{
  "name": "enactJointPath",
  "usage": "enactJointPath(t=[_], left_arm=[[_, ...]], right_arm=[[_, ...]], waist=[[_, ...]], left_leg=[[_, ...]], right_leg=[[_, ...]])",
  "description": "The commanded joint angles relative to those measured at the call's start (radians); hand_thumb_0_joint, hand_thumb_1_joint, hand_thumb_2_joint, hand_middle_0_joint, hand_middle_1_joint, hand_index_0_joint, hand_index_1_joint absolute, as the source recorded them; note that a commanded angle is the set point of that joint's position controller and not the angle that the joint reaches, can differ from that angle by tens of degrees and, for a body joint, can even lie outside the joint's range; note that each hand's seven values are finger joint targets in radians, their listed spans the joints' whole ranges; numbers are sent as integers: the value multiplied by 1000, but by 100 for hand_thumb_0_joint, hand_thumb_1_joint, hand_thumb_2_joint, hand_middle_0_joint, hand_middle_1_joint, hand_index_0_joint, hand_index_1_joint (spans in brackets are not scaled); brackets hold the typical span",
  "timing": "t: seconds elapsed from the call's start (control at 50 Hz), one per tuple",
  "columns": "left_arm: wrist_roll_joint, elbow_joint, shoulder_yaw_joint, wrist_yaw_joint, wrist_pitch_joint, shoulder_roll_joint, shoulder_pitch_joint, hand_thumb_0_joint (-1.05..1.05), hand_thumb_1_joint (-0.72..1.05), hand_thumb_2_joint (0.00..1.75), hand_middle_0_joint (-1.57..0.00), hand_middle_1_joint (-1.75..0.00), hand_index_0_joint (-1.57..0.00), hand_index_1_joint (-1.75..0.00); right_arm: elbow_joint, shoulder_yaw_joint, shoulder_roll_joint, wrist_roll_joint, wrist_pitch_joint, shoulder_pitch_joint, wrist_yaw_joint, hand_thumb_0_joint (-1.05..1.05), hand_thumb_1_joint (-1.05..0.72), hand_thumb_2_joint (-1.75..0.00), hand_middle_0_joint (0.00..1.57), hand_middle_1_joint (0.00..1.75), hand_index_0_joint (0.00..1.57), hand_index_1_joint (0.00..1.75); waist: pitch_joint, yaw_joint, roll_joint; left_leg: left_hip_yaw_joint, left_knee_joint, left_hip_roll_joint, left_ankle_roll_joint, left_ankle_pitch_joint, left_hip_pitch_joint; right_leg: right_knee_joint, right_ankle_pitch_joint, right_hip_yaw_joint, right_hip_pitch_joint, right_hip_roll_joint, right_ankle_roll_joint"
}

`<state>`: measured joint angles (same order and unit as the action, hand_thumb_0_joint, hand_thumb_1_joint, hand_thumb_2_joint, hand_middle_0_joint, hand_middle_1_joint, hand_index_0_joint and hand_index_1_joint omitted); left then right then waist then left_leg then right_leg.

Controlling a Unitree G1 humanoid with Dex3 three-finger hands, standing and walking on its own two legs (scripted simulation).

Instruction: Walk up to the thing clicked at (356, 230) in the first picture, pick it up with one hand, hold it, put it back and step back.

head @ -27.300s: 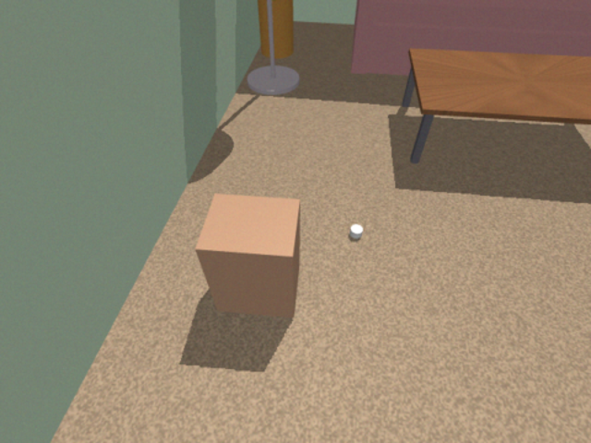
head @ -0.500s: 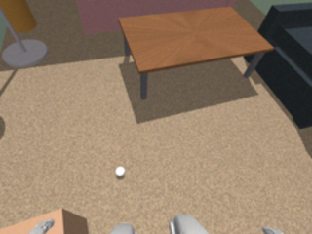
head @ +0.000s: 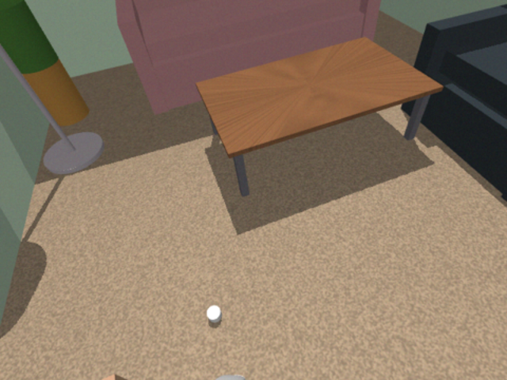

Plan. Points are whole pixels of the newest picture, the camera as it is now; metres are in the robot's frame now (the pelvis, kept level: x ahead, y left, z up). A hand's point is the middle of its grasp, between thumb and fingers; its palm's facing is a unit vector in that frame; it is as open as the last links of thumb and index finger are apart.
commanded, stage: walk up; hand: left
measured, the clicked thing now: (214, 313) +0.48 +0.26 -0.75
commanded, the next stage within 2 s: stand in 0.24 s
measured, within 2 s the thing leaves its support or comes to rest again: neither
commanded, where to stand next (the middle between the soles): +0.09 +0.02 m, yaw +0 degrees
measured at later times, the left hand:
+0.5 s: hand out of the picture +0.06 +0.29 -0.15, palm faces +0.02 -0.94 -0.33, open 7.4 cm
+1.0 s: hand out of the picture +0.07 +0.28 -0.14, palm faces -0.02 -0.94 -0.35, open 7.4 cm
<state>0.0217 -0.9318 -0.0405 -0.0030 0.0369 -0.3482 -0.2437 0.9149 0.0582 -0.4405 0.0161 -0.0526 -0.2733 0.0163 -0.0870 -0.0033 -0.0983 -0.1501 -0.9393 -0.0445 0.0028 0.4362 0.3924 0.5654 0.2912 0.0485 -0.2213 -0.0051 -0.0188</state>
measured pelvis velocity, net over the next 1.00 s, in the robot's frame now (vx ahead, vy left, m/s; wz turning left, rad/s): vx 0.01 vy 0.02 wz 0.02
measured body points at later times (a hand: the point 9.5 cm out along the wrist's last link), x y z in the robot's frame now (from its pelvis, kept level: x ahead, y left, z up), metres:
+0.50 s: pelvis +0.00 +0.04 +0.01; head +0.01 +0.05 +0.45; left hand +0.06 +0.34 -0.13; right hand +0.13 -0.26 -0.11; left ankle +0.03 +0.16 -0.73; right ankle +0.01 -0.10 -0.73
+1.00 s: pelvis +0.01 +0.02 +0.02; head +0.02 +0.02 +0.47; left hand +0.07 +0.33 -0.11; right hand +0.07 -0.28 -0.12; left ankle +0.03 +0.16 -0.73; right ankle +0.01 -0.10 -0.73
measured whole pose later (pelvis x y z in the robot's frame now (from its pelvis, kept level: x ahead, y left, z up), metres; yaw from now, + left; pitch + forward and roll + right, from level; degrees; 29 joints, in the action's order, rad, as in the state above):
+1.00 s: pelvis +0.01 +0.02 +0.02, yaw +1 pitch -2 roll +0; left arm 0.00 -1.14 0.00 0.01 0.01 -0.36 -0.11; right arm 1.16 0.01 -0.36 0.01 0.01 -0.11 0.02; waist -0.07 0.01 0.00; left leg -0.01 -0.32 0.02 -0.03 0.14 0.15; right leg 0.35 0.19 0.00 -0.12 -0.01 0.01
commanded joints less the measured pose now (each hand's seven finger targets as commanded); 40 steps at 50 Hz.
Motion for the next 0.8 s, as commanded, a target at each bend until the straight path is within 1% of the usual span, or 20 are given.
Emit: enactJointPath(t=[0.0, 0.08, 0.12, 0.16, 0.18, 0.2, 0.22, 0.24, 0.26, 0.28, 0.32, 0.34, 0.36, 0.4, 0.42, 0.44, 0.48, 0.5, 0.58, 0.78], left_arm=[[-9, 79, -96, -40, 40, -317, -34, 0, 90, 90, -20, -30, -20, -30], [-1, 99, -87, -29, 38, -286, -20, 0, 90, 90, -20, -30, -20, -30], [-2, 119, -78, -19, 25, -291, 51, 0, 90, 90, -20, -30, -20, -30], [-21, 118, -63, -14, 5, -278, 93, 0, 90, 90, -20, -30, -20, -30], [-27, 121, -48, -14, -3, -244, 81, 0, 90, 90, -20, -30, -20, -30], [-33, 125, -35, -15, -8, -210, 77, 0, 90, 90, -20, -30, -20, -30], [-43, 120, -18, -13, -17, -149, 29, 0, 90, 90, -20, -30, -20, -30], [-39, 104, -40, -24, -28, -224, 79, 0, 90, 90, -20, -30, -20, -30], [-40, 84, -38, -21, -31, -228, 82, 0, 90, 90, -20, -30, -20, -30], [-27, 61, -38, -16, -27, -233, 85, 0, 90, 90, -20, -30, -20, -30], [-27, 26, -33, -7, -20, -215, 50, 0, 90, 90, -20, -30, -20, -30], [-29, 0, -30, -6, -15, -203, 31, 0, 90, 90, -20, -30, -20, -30], [-30, -18, -22, -9, -9, -186, 4, 0, 90, 90, -20, -30, -20, -30], [-15, -29, -27, -13, 4, -244, 50, 0, 90, 90, -20, -30, -20, -30], [-13, -28, -25, -15, 7, -263, 99, 0, 90, 90, -20, -30, -20, -30], [-13, -28, -19, -12, 8, -267, 142, 0, 90, 90, -20, -30, -20, -30], [-16, -65, -5, 3, -2, -227, 146, 0, 90, 90, -20, -30, -20, -30], [-16, -77, 3, 7, -3, -205, 146, 0, 90, 90, -20, -30, -20, -30], [-11, -112, 5, 9, 6, -217, 131, 0, 90, 90, -20, -30, -20, -30], [-15, -132, 2, 1, 12, -232, 169, 0, 90, 90, -20, -30, -20, -30]], right_arm=[[-74, 50, -167, 10, 20, -4, -6, 0, -90, -90, 20, 30, 20, 30], [-73, 34, -130, -1, 43, 33, -3, 0, -90, -90, 20, 30, 20, 30], [-53, 30, -118, -7, 61, 17, -3, 0, -90, -90, 20, 30, 20, 30], [-15, 34, -115, -6, 76, -34, -11, 0, -90, -90, 20, 30, 20, 30], [-10, 38, -132, -1, 81, -22, -17, 0, -90, -90, 20, 30, 20, 30], [-15, 45, -167, 4, 86, -8, -24, 0, -90, -90, 20, 30, 20, 30], [-38, 48, -234, 12, 102, 22, -26, 0, -90, -90, 20, 30, 20, 30], [-16, 56, -275, 16, 104, 47, -30, 0, -90, -90, 20, 30, 20, 30], [-8, 54, -245, 13, 103, 105, -30, 0, -90, -90, 20, 30, 20, 30], [-9, 42, -196, 6, 98, 133, -25, 0, -90, -90, 20, 30, 20, 30], [-21, 28, -158, 4, 95, 187, -29, 0, -90, -90, 20, 30, 20, 30], [-5, 26, -164, 0, 98, 180, -27, 0, -90, -90, 20, 30, 20, 30], [8, 25, -159, -9, 95, 207, -26, 0, -90, -90, 20, 30, 20, 30], [20, 14, -114, -29, 90, 179, -27, 0, -90, -90, 20, 30, 20, 30], [26, 12, -107, -27, 89, 173, -27, 0, -90, -90, 20, 30, 20, 30], [36, 7, -115, -27, 90, 186, -25, 0, -90, -90, 20, 30, 20, 30], [64, 6, -126, -17, 86, 228, -20, 0, -90, -90, 20, 30, 20, 30], [71, 7, -136, -12, 85, 252, -16, 0, -90, -90, 20, 30, 20, 30], [103, 2, -120, -11, 87, 243, -11, 0, -90, -90, 20, 30, 20, 30], [147, -5, -115, -8, 90, 257, -5, 0, -90, -90, 20, 30, 20, 30]], waist=[[53, -27, 239], [70, -48, 312], [76, -23, 347], [92, 20, 287], [88, 18, 218], [121, 14, 120], [150, -8, -71], [109, 15, -46], [83, -13, -57], [60, -7, -47], [88, -20, -85], [106, -26, -89], [123, -57, -75], [180, -20, 32], [176, 14, 48], [149, 30, 35], [70, 11, 40], [37, 4, 44], [23, 12, 105], [92, 6, 120]], left_leg=[[-29, -32, 33, -7, -15, 129], [65, 169, 49, -9, -16, 64], [142, 298, 48, -8, -58, -72], [179, 464, 20, -2, -250, -220], [142, 497, 27, 9, -347, -269], [2, 512, 129, 44, -467, -299], [-282, 620, 346, 108, -480, -316], [-327, 638, 376, 207, -333, -171], [-311, 636, 358, 217, -238, -167], [-226, 652, 318, 195, -189, -151], [-106, 609, 257, 137, -315, -212], [-76, 587, 237, 117, -370, -215], [-48, 538, 232, 90, -441, -212], [25, 462, 166, 29, -520, -230], [40, 491, 146, 22, -463, -247], [30, 559, 146, 29, -361, -251], [-14, 645, 178, 35, -176, -248], [-19, 648, 178, 32, -136, -218], [14, 645, 165, 21, -185, -247], [41, 651, 162, 14, -289, -279]], right_leg=[[-175, -402, -243, 152, -277, -135], [-139, -447, -167, 179, -250, -151], [-90, -445, -127, 73, -241, -157], [26, -427, -79, -10, -200, -113], [77, -368, -68, -63, -165, -76], [141, -255, -47, -102, -124, -36], [199, 67, -14, -175, -19, 12], [251, 284, -87, -106, -27, 10], [255, 271, -111, -115, -51, 18], [214, 280, -104, -105, -54, 10], [101, 201, -78, -74, -52, -1], [26, 127, -66, -21, -38, 6], [-131, -26, -70, 56, -50, 8], [-169, -327, -169, 152, -120, -17], [-166, -360, -175, 128, -134, -28], [-166, -266, -169, 77, -127, -26], [-195, -21, -131, 1, -85, -12], [-219, -8, -127, 13, -85, -6], [-275, -16, -160, -9, -114, -10], [-305, -83, -153, 63, -125, 0]])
